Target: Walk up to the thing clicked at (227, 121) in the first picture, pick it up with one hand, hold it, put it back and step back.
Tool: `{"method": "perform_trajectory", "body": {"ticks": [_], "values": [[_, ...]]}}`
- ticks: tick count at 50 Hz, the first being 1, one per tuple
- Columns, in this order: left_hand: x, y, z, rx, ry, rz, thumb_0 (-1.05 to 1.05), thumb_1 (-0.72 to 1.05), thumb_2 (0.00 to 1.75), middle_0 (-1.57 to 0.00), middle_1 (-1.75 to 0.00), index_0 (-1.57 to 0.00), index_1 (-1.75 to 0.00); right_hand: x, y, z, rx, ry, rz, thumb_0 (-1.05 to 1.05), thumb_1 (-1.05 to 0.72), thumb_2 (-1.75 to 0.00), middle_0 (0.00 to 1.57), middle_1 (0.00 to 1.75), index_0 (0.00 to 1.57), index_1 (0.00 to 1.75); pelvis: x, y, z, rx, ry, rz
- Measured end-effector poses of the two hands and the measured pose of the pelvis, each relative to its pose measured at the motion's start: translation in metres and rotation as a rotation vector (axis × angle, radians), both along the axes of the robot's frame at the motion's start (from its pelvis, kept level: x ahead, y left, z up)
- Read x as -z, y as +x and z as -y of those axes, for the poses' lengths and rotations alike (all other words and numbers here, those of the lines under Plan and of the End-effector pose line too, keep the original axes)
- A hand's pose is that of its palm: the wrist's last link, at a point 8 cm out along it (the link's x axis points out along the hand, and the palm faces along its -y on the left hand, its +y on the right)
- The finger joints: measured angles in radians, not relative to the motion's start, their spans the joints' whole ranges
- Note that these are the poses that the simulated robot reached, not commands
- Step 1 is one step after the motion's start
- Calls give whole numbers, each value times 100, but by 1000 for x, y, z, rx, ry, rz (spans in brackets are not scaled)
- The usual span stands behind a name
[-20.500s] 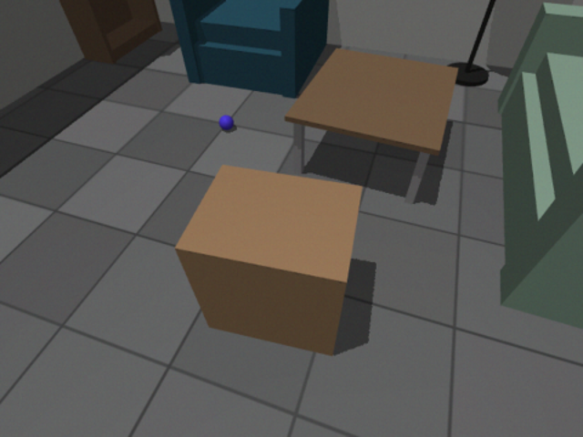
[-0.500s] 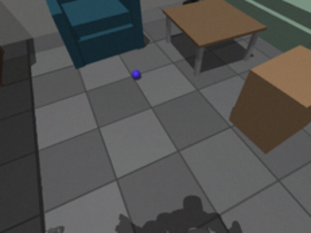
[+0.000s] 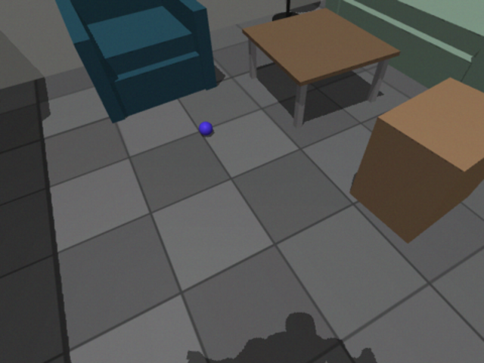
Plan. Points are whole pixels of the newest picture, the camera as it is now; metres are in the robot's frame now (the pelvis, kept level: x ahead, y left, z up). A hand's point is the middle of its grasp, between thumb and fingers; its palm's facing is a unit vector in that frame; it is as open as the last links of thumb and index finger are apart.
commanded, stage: stand
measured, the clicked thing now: (205, 128) +1.52 +0.26 -0.73
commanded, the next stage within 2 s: none
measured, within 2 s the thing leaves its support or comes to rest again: neither
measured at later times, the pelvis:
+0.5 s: pelvis +0.01 +0.00 +0.01, yaw +1 degrees
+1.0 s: pelvis +0.01 +0.00 +0.01, yaw +2 degrees
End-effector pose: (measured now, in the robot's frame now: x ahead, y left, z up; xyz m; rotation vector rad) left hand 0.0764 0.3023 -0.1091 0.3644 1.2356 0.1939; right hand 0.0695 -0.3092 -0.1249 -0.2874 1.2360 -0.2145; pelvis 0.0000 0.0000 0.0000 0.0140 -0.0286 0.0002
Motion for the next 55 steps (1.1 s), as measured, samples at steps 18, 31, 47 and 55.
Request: {"method": "perform_trajectory", "body": {"ticks": [18, 31, 47, 55], "values": [[-1, 28, 7, -16, -50, 65, 1, 91, 90, -20, -30, -20, -30, -17, 20, -9, -16, -13, 18, 1, -90, -90, 21, 30, 20, 29, -9, 10, -3, -23, -7, 7], [-2, 12, -1, -42, -35, 34, 1, 91, 90, -20, -30, -20, -30, -16, 25, -14, -26, -3, 19, 1, -90, -90, 21, 30, 20, 29, -10, 11, -4, -28, -8, 9], [0, -1, -1, -54, -34, 11, 1, 91, 90, -20, -30, -20, -30, -14, 20, -15, -23, 1, -2, 1, -90, -90, 21, 30, 20, 29, -10, 11, -4, -34, -8, 14], [1, 2, 0, -47, -42, 17, 1, 91, 90, -20, -30, -20, -30, -16, 16, -14, -21, -7, -11, 1, -90, -90, 21, 30, 20, 29, -10, 11, -5, -35, -10, 12]]}}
